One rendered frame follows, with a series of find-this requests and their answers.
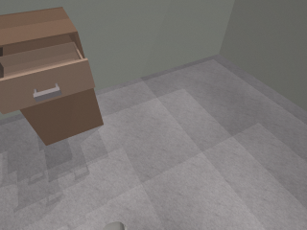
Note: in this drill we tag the cabinet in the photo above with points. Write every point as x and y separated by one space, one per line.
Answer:
63 117

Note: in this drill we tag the drawer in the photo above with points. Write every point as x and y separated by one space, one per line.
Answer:
40 69

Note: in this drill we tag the handle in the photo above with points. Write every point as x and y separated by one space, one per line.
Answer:
47 94

